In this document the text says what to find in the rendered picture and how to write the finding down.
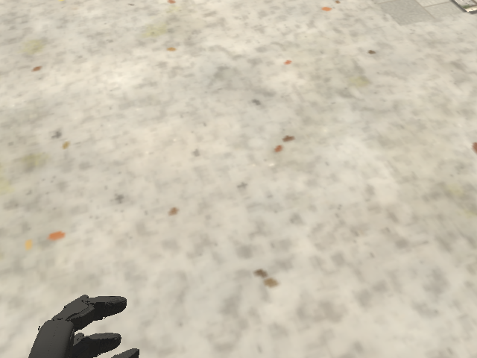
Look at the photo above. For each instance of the robot left hand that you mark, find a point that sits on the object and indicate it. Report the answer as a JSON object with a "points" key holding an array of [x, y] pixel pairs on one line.
{"points": [[57, 339]]}

